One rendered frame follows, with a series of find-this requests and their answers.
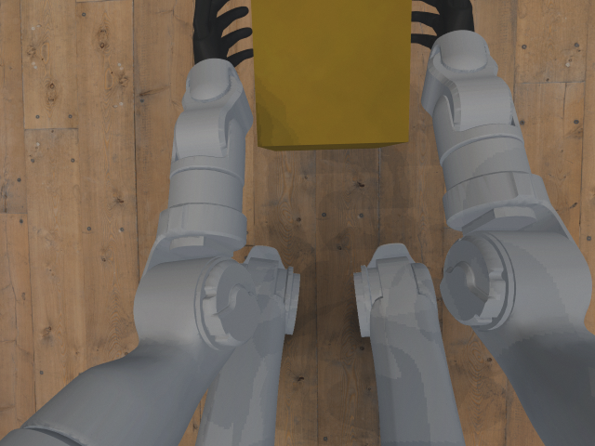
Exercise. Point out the left robot shin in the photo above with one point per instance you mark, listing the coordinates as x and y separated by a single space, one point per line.
265 252

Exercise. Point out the robot left forearm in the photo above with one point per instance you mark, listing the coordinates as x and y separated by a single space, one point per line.
204 215

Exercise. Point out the robot left hand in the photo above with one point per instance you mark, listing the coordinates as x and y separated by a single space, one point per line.
208 28

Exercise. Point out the right robot shin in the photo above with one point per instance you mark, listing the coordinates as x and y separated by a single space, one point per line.
424 284

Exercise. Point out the robot shin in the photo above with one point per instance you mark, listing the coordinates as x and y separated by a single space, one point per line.
424 284
265 252

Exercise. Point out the robot left upper arm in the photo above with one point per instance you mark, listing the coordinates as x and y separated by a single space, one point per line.
190 316

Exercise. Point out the robot right upper arm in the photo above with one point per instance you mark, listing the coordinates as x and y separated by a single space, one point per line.
525 294

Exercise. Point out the carton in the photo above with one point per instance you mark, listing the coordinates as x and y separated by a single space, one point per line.
331 74

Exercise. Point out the robot right forearm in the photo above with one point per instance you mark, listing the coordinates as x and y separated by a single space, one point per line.
488 180

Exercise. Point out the robot right hand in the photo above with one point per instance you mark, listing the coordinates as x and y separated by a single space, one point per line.
454 15

